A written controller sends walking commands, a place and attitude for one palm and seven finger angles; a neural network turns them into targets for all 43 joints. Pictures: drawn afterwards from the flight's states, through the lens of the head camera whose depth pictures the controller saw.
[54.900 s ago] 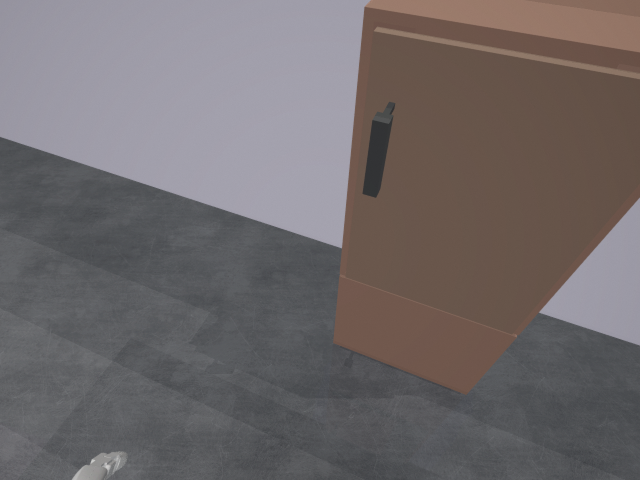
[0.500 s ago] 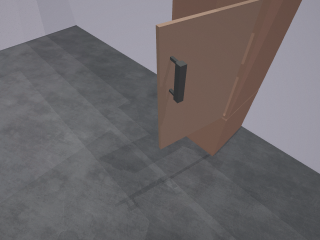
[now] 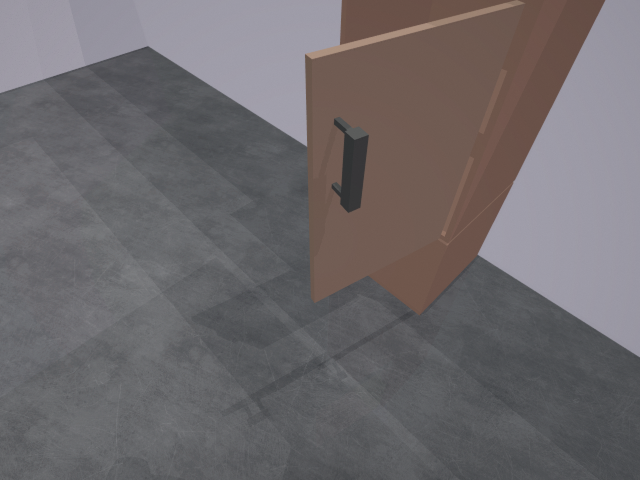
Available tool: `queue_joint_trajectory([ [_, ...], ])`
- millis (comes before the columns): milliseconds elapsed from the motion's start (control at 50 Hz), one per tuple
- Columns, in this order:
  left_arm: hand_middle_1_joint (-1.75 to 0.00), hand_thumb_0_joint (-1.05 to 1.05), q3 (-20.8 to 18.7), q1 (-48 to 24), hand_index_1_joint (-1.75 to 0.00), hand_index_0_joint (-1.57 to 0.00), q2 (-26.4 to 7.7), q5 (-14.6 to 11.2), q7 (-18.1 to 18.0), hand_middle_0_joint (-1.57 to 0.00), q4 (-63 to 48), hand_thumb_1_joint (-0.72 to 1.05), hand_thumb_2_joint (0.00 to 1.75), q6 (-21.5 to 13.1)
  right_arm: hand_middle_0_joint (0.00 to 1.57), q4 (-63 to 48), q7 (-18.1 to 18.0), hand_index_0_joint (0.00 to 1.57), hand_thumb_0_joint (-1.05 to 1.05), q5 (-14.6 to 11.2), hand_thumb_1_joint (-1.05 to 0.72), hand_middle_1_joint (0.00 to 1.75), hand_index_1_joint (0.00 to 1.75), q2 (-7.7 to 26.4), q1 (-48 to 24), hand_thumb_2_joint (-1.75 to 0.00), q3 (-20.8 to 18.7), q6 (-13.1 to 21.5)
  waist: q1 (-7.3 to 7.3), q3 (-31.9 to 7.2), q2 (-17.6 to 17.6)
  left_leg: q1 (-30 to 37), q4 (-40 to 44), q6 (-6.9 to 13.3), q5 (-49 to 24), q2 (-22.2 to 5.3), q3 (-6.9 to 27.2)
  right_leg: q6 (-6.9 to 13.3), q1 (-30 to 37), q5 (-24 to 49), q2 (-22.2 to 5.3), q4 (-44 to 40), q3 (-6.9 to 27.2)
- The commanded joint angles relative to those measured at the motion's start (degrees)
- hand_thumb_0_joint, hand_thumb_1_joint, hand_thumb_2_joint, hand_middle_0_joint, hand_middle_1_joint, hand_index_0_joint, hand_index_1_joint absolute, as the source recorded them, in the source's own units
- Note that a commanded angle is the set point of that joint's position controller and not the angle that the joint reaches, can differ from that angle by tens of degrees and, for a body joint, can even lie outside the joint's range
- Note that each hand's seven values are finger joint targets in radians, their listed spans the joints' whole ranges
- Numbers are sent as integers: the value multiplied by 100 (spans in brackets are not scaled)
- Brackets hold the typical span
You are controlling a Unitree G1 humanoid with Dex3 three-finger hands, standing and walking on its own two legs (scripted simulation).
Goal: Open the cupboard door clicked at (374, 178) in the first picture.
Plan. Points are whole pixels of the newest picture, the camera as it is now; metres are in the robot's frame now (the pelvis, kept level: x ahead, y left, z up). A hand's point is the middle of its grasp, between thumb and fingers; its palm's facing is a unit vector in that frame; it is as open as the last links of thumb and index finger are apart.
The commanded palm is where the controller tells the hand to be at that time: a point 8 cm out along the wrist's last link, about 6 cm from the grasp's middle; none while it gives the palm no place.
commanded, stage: look to check the result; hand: left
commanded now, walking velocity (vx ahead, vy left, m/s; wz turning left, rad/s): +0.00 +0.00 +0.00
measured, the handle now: (345, 165) +0.56 -0.01 +0.08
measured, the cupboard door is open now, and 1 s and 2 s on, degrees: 77 77 77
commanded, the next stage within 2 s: stand and wait in 0.32 s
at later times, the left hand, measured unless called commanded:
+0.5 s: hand out of the picture +0.00 +0.16 -0.18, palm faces +0.03 -0.98 -0.17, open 7.4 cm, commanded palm none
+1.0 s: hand out of the picture +0.02 +0.17 -0.17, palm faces +0.02 -0.98 -0.20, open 7.4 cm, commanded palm none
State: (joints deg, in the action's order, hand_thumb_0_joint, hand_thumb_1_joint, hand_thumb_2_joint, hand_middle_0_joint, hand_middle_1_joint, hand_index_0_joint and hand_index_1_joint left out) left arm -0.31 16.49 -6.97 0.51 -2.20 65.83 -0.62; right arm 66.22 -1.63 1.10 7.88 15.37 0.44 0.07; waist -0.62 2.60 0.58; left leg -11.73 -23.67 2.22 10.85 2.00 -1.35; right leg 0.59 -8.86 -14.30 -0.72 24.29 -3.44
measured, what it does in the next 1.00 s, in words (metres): stands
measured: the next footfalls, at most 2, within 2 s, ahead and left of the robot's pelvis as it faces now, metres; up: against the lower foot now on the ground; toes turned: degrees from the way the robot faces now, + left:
none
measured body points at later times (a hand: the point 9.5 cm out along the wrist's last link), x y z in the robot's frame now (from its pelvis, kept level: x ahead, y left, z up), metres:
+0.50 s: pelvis +0.01 +0.00 +0.00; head +0.03 +0.00 +0.45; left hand +0.00 +0.21 -0.16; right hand +0.01 -0.22 -0.16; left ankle +0.02 +0.09 -0.74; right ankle -0.01 -0.11 -0.74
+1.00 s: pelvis +0.02 +0.00 +0.00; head +0.03 +0.00 +0.45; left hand +0.02 +0.22 -0.16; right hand +0.02 -0.23 -0.16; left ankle +0.02 +0.09 -0.74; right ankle -0.01 -0.11 -0.74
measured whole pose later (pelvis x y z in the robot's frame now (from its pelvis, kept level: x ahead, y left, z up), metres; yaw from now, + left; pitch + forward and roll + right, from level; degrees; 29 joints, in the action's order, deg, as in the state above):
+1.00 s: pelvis +0.02 +0.00 +0.00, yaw +0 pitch -1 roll +0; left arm -0.3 15.0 -8.7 0.5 -2.0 65.9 -1.0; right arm 66.8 -1.8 1.0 9.2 13.3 0.7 0.6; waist -0.4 2.8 0.1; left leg -8.8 -21.2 2.1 11.1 2.0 -1.3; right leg 0.6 -5.8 -14.3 -0.6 21.3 -3.4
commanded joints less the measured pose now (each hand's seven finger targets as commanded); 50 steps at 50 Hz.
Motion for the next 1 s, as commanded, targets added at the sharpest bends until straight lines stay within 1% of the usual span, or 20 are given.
queue_joint_trajectory([
  [0,-30,0,-112,413,-30,-20,-583,0,-10,-20,-63,90,90,-46,20,-105,-52,20,0,-11,-90,30,30,488,365,-90,-91,33,-6,122,-92,75,435,-11,-497,-672,629,145,-236,297,-567,-568,568],
  [40,-30,0,-109,429,-30,-20,-561,-4,-11,-20,-71,90,90,-56,20,-106,-59,20,0,-10,-90,30,30,502,359,-90,-92,45,-1,42,-74,157,420,-7,-662,-682,628,144,-180,465,-562,-554,581],
  [80,-30,0,-121,425,-30,-20,-573,1,-16,-20,-65,90,90,-54,20,-103,-67,20,0,-17,-90,30,30,504,332,-90,-88,47,16,87,17,128,433,-2,-708,-697,634,138,-161,499,-540,-550,545],
  [140,-30,0,-108,401,-30,-20,-576,-4,-12,-20,-50,90,90,-41,20,-66,-67,20,0,-15,-90,30,30,497,325,-90,-77,44,11,216,-105,70,477,-13,-637,-685,650,128,-175,421,-555,-582,544],
  [200,-30,0,-111,431,-30,-20,-584,-5,-14,-20,-51,90,90,-57,20,-58,-65,20,0,-13,-90,30,30,490,328,-90,-78,44,11,139,-160,135,439,-16,-713,-678,612,137,-121,508,-577,-608,531],
  [240,-30,0,-99,420,-30,-20,-581,-8,-12,-20,-49,90,90,-56,20,-46,-64,20,0,-10,-90,30,30,488,304,-90,-79,35,8,190,-53,155,447,-26,-660,-668,605,142,-169,469,-581,-640,555],
  [300,-30,0,-98,382,-30,-20,-599,-9,-12,-20,-58,90,90,-57,20,-43,-66,20,0,-13,-90,30,30,516,288,-90,-83,32,1,211,-45,133,451,-32,-656,-678,607,139,-155,467,-569,-643,543],
  [340,-30,0,-110,411,-30,-20,-605,-10,-10,-20,-65,90,90,-62,20,-48,-70,20,0,-10,-90,30,30,528,281,-90,-79,50,18,103,-23,186,454,-25,-756,-685,616,142,-76,563,-576,-634,555],
  [380,-30,0,-111,398,-30,-20,-615,-7,-14,-20,-66,90,90,-72,20,-72,-76,20,0,-22,-90,30,30,559,270,-90,-89,54,18,72,-97,230,434,-11,-847,-706,621,138,-64,655,-563,-619,518],
  [460,-30,0,-112,376,-30,-20,-625,-10,-9,-20,-71,90,90,-65,20,-51,-80,20,0,-17,-90,30,30,558,266,-90,-79,67,18,106,6,220,485,-18,-884,-705,631,136,-26,697,-567,-629,552],
  [500,-30,0,-115,377,-30,-20,-623,-6,-9,-20,-64,90,90,-70,20,-60,-82,20,0,-17,-90,30,30,570,246,-90,-85,70,18,91,-79,245,472,-17,-934,-708,619,134,-6,761,-571,-623,527],
  [540,-30,0,-111,362,-30,-20,-621,-8,-8,-20,-65,90,90,-65,20,-55,-84,20,0,-14,-90,30,30,583,246,-90,-84,67,17,112,10,239,493,-24,-879,-709,619,130,-19,689,-559,-639,539],
  [600,-30,0,-112,326,-30,-20,-662,-2,-6,-20,-67,90,90,-59,20,-49,-78,20,0,-19,-90,30,30,589,228,-90,-81,65,21,203,-69,205,531,-21,-847,-716,630,127,-43,651,-563,-650,519],
  [660,-30,0,-112,341,-30,-20,-662,-7,-3,-20,-67,90,90,-67,20,-62,-83,20,0,-13,-90,30,30,628,243,-90,-83,78,20,77,-31,286,524,-10,-924,-715,638,135,17,711,-568,-649,544],
  [680,-30,0,-125,340,-30,-20,-687,-2,-5,-20,-79,90,90,-77,20,-78,-88,20,0,-21,-90,30,30,659,224,-90,-88,80,30,41,-89,306,503,0,-975,-725,641,136,37,756,-560,-650,519],
  [700,-30,0,-123,301,-30,-20,-696,-6,-3,-20,-79,90,90,-69,20,-62,-87,20,0,-18,-90,30,30,651,224,-90,-83,84,17,61,-8,279,521,-9,-983,-723,643,132,56,751,-570,-640,521],
  [780,-30,0,-130,309,-30,-20,-743,0,-1,-20,-85,90,90,-74,20,-83,-91,20,0,-21,-90,30,30,726,194,-90,-90,88,37,59,-79,322,536,5,-990,-732,659,140,47,744,-556,-665,536],
  [860,-30,0,-131,242,-30,-20,-778,-3,4,-20,-86,90,90,-73,20,-77,-87,20,0,-21,-90,30,30,742,166,-90,-93,92,20,79,-35,330,569,-7,-1016,-735,654,130,60,775,-569,-664,531],
  [920,-30,0,-134,212,-30,-20,-809,2,8,-20,-99,90,90,-79,20,-81,-80,20,0,-17,-90,30,30,785,120,-90,-106,85,23,149,-121,296,595,-6,-880,-735,663,137,31,671,-569,-711,543],
  [980,-30,0,-144,197,-30,-20,-871,8,14,-20,-105,90,90,-90,20,-106,-78,20,0,-28,-90,30,30,849,64,-90,-122,88,30,125,-82,331,595,3,-856,-743,652,146,15,663,-574,-736,550],
])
